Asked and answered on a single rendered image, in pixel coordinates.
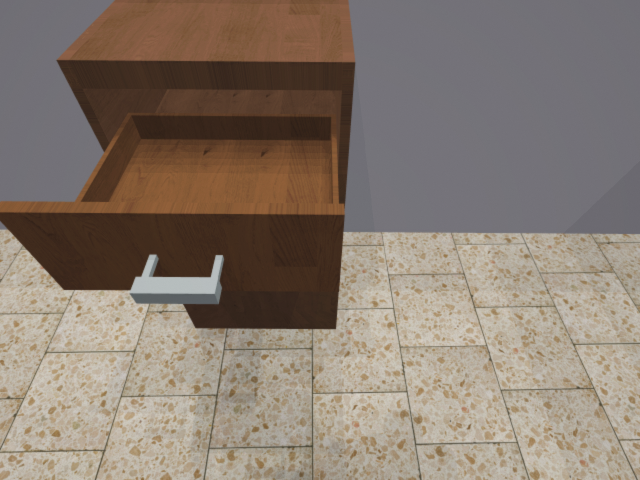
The drawer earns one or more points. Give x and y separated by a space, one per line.
259 189

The handle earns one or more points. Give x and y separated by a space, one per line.
177 290

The cabinet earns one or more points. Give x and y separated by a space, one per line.
223 56

